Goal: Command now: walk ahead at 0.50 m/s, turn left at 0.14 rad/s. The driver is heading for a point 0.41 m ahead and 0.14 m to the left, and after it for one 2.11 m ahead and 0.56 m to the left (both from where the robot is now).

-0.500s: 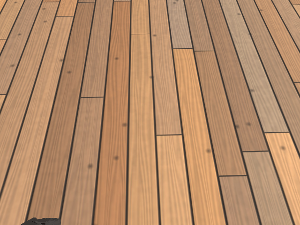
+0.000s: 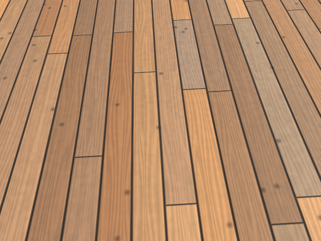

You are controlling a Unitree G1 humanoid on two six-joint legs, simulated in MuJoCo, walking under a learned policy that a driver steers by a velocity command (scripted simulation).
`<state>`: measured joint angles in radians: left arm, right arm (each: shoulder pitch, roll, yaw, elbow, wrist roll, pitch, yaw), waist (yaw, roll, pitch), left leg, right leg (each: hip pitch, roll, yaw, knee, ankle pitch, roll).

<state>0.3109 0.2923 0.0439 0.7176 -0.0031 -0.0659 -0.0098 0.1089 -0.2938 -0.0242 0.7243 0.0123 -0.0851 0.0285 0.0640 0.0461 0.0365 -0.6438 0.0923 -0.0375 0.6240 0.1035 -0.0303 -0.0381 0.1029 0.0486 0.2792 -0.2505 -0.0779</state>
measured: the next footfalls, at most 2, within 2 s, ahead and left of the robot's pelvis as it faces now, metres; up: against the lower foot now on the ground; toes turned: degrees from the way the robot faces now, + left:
left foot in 0.14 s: +0.26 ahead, +0.14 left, +0.00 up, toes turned +5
right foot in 0.60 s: +0.53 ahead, +0.02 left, +0.00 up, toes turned +27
